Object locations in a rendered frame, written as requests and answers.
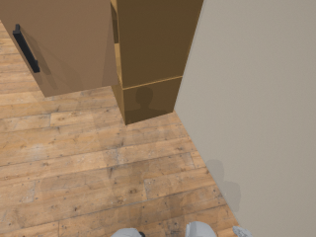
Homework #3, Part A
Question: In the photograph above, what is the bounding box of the handle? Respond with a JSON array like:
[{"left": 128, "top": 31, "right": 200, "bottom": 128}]
[{"left": 12, "top": 24, "right": 40, "bottom": 73}]

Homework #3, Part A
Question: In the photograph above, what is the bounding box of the right robot thigh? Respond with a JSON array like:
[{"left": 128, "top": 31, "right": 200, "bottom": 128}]
[{"left": 185, "top": 221, "right": 216, "bottom": 237}]

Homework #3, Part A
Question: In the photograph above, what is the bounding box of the right robot hand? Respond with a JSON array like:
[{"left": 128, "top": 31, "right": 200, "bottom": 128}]
[{"left": 232, "top": 225, "right": 253, "bottom": 237}]

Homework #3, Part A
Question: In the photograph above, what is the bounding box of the cupboard door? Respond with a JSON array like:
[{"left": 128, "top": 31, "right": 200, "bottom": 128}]
[{"left": 0, "top": 0, "right": 119, "bottom": 98}]

